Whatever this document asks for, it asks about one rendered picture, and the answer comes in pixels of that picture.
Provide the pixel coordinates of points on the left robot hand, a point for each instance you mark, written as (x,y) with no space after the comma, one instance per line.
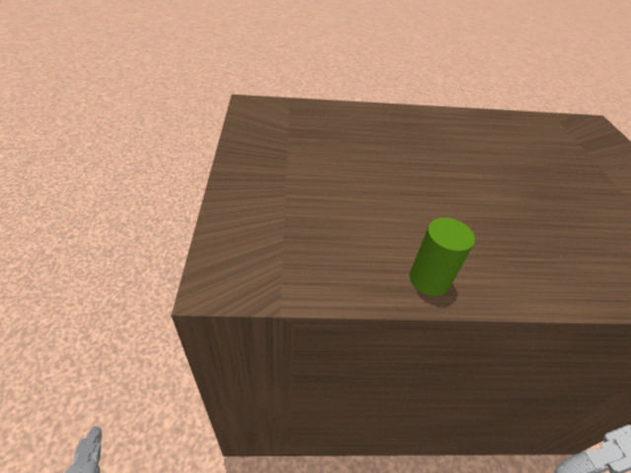
(88,453)

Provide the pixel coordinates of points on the can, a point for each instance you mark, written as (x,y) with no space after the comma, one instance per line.
(443,250)

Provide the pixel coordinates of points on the right robot hand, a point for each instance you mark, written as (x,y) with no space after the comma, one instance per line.
(614,455)

